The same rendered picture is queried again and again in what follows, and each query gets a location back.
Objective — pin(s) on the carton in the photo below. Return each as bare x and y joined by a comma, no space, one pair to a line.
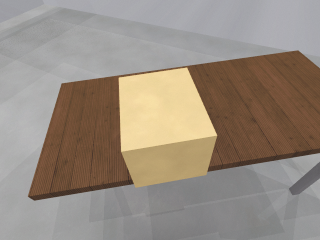
165,131

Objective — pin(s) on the table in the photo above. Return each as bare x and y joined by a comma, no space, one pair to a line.
263,108

